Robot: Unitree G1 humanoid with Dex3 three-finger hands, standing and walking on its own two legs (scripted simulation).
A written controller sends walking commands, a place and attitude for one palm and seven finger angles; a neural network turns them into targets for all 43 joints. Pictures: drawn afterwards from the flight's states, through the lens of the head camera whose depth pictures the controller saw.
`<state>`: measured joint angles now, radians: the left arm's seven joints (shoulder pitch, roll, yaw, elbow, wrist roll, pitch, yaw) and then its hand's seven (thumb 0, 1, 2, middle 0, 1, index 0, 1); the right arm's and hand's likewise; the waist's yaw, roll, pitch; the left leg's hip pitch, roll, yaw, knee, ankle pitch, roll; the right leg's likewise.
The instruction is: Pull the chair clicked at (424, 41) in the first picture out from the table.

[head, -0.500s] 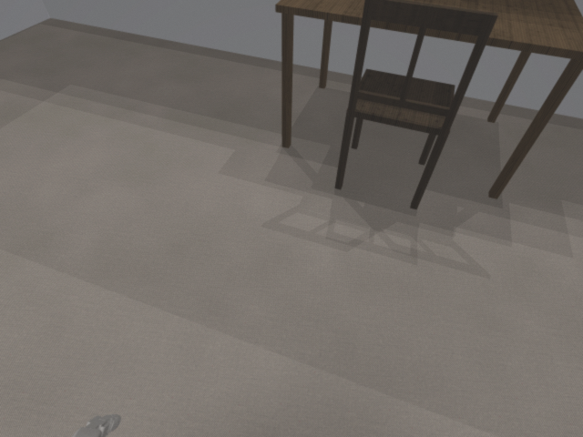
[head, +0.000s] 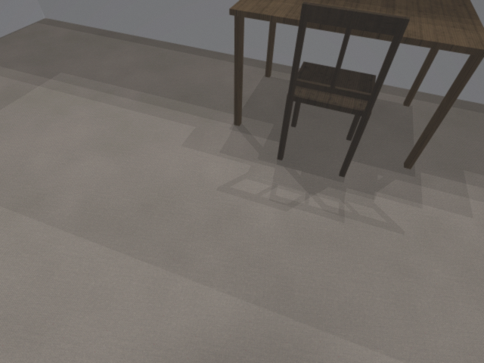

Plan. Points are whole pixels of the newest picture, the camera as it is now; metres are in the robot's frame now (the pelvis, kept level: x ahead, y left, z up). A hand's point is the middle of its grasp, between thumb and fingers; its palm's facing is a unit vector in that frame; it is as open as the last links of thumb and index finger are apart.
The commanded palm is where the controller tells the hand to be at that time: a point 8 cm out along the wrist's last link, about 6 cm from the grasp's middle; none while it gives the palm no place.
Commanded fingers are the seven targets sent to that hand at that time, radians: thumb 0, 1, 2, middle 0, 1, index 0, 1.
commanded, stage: stand and wait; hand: left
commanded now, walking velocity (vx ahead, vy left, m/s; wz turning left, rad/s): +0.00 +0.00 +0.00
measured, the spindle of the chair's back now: (340, 59) +1.32 -0.35 -0.11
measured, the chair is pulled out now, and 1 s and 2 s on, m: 0.00 0.00 0.00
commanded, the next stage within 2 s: look at it before walking up in 0.52 s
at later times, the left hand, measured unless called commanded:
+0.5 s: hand out of the picture +0.06 +0.24 -0.15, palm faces -0.04 -0.94 -0.33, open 7.4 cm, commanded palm none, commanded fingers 0.00 0.90 0.90 -0.20 -0.30 -0.20 -0.30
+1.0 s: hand out of the picture +0.06 +0.24 -0.15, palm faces -0.04 -0.94 -0.33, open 7.4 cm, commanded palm none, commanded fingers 0.00 0.90 0.90 -0.20 -0.30 -0.20 -0.30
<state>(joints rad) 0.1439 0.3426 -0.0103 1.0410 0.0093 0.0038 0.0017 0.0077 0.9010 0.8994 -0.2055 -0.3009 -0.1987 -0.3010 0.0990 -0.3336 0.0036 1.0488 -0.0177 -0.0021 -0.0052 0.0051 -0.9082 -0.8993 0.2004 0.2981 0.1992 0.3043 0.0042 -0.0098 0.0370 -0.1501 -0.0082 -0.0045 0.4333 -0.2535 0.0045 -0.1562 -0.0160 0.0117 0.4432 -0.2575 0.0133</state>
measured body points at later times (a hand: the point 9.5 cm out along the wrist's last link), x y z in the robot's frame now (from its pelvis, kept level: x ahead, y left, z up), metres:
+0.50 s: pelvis -0.02 -0.01 +0.00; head -0.01 -0.01 +0.45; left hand +0.07 +0.29 -0.13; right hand +0.05 -0.30 -0.13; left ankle -0.01 +0.12 -0.74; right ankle -0.01 -0.13 -0.74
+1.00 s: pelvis -0.01 -0.01 +0.00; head +0.00 -0.01 +0.45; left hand +0.06 +0.29 -0.13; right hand +0.07 -0.30 -0.13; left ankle -0.01 +0.12 -0.74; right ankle -0.01 -0.13 -0.74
